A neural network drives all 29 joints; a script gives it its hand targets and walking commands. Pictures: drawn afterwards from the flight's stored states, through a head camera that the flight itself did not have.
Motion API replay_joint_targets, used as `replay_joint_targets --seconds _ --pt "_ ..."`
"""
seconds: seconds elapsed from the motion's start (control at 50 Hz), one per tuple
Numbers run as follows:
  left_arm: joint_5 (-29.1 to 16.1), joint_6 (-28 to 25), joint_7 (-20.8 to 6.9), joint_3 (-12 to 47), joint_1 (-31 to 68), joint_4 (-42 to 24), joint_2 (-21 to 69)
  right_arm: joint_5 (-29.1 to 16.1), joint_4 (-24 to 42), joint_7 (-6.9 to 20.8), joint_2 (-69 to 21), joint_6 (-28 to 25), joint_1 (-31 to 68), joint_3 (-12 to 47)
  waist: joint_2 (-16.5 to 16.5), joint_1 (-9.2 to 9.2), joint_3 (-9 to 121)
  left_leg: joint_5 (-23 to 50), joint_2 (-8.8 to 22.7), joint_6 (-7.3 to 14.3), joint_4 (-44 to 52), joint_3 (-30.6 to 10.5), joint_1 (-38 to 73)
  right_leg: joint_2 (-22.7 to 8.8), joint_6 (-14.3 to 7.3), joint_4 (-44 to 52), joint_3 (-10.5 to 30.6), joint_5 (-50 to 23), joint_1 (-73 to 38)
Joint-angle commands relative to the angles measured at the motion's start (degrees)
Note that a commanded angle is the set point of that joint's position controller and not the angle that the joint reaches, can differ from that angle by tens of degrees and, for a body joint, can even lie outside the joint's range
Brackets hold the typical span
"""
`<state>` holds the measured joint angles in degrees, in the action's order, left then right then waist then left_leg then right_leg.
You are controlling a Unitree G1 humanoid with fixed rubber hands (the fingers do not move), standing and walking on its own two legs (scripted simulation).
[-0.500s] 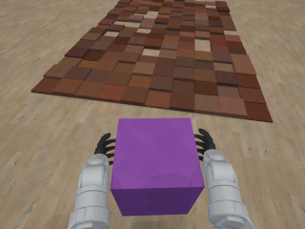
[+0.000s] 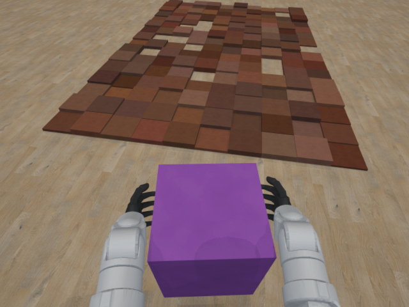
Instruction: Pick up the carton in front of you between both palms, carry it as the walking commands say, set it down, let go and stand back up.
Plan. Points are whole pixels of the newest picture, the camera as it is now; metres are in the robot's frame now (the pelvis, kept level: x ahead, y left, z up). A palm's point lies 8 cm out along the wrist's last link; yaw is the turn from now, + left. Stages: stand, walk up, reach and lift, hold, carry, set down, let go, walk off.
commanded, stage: reach and lift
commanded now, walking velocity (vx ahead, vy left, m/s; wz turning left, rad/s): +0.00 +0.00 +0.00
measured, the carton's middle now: (208, 233) +0.29 +0.00 -0.05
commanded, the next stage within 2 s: hold in 0.20 s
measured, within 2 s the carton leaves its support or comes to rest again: neither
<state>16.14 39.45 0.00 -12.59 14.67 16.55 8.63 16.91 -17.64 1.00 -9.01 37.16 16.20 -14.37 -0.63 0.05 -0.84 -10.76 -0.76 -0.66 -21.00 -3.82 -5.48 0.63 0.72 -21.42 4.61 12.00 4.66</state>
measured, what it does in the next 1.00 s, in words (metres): stands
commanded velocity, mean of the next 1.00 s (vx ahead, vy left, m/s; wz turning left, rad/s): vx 0.00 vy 0.00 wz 0.00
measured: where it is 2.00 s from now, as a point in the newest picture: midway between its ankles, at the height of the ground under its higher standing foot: outside the picture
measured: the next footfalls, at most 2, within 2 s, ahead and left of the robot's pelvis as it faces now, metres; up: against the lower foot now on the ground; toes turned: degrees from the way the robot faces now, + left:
left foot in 1.70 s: +0.18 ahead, +0.09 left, +0.00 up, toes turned +8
right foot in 1.98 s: +0.40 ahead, -0.15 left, +0.00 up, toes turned -14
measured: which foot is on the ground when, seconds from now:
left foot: down 0.00-1.00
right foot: down 0.00-1.00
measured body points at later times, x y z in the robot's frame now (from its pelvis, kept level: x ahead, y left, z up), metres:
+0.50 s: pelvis -0.01 +0.00 +0.00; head -0.06 +0.00 +0.45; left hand +0.29 +0.15 +0.04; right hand +0.29 -0.16 +0.05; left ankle +0.01 +0.13 -0.75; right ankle +0.00 -0.13 -0.75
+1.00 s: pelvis -0.01 +0.00 +0.00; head -0.05 +0.00 +0.45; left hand +0.29 +0.15 +0.04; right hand +0.30 -0.15 +0.05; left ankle +0.01 +0.13 -0.75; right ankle +0.00 -0.13 -0.75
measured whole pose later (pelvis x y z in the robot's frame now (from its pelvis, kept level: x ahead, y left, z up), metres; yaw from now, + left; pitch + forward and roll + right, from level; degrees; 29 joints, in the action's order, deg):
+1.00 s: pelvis -0.01 +0.00 +0.00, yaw +0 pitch -8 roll +0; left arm 16.4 44.5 -0.3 -12.7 16.1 13.3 9.0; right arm 17.1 -14.1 1.4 -9.3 42.3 17.3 -14.6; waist -0.5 0.4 -2.2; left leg -10.0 -0.9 -0.6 -20.0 -3.9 -2.3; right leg 0.5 0.8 -20.6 4.6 11.4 1.5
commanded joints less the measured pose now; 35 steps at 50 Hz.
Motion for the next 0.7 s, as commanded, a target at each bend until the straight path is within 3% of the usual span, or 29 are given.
replay_joint_targets --seconds 0.0,0.18,0.28,0.42,0.5,0.68 --pt "-14.62 -2.45 -13.29 30.52 26.86 -6.37 52.64 -13.64 1.38 13.25 -53.89 0.14 20.69 30.07 0.78 -0.04 15.23 15.65 -4.97 -0.1 1.7 -0.07 7.59 5.17 0.01 2.5 -0.45 -16.3 -2.55" --pt "-15.04 -1.26 -13.43 31.1 27.39 -7.99 51.4 -14.23 3.1 12.92 -53.77 1.46 21.36 30.92 0.02 -0.19 13.64 12.46 -5.2 0.31 2.3 0.18 6.71 5.03 0.23 2.9 -0.27 -14.5 -2.89" --pt "-17.51 0.83 -13.29 35.05 27.97 -13.17 51.57 -16.3 7.7 12.29 -53.82 3.64 21.0 34.24 0.15 0.49 15.94 14.28 -5.31 0.12 2.75 -0.36 8.72 4.92 0.38 3.48 0.07 -16.77 -4.86" --pt "-14.07 2.57 -13.13 29.3 29.35 -7.46 48.6 -13.54 3.18 12.51 -50.64 5.38 23.38 29.16 0.08 0.3 6.58 2.08 -4.82 0.72 4.27 0.66 4.3 4.45 -0.17 5.13 -0.98 -3.79 -1.08" --pt "-14.95 1.77 -13.82 30.44 33.45 -7.51 51.24 -14.84 3.95 13.28 -52.91 4.51 28.2 31.0 0.12 0.03 10.6 2.01 -4.76 0.87 3.28 0.64 5.27 4.49 -0.24 4.2 -1.08 -3.42 -1.24" --pt "-14.39 1.59 -13.81 29.5 35.65 -4.79 52.03 -13.75 0.95 13.64 -52.43 3.9 30.3 29.21 0.69 0.26 11.4 0.41 -4.46 0.34 3.35 0.56 5.94 4.59 -0.63 3.89 -1.37 -1.09 -0.19"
